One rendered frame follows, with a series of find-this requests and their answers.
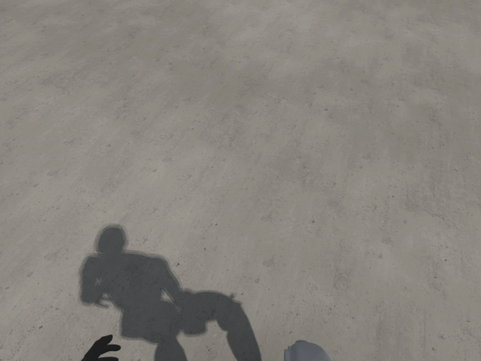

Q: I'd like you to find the left robot hand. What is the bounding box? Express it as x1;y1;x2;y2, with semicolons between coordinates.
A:
81;335;121;361

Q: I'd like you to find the robot right thigh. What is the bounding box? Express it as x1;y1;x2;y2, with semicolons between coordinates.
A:
284;341;332;361

